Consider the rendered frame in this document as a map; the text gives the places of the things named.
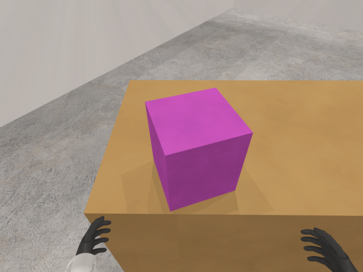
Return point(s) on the left robot hand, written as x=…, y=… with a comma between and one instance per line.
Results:
x=88, y=241

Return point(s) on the right robot hand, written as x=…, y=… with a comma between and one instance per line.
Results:
x=335, y=258

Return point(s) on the pedestal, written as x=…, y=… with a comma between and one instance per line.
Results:
x=303, y=169

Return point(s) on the left robot forearm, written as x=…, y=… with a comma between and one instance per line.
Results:
x=84, y=262

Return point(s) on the carton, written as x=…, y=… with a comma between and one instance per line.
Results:
x=199, y=145

